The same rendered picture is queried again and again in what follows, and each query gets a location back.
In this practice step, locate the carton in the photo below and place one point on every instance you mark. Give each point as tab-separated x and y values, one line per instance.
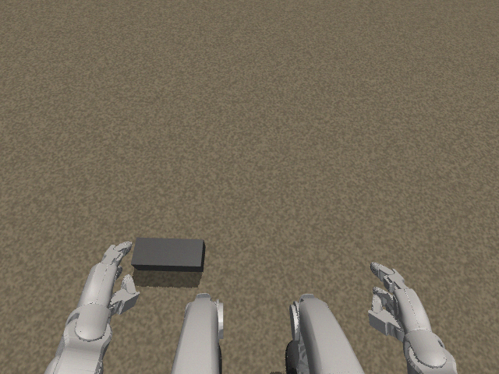
169	254

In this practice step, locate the left robot hand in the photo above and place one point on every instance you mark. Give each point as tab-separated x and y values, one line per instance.
98	288

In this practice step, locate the right robot hand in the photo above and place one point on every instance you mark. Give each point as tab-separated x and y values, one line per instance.
404	311

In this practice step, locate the right robot arm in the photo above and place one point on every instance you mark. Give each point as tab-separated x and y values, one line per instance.
425	353

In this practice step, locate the left robot arm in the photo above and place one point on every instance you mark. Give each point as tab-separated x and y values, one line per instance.
84	342

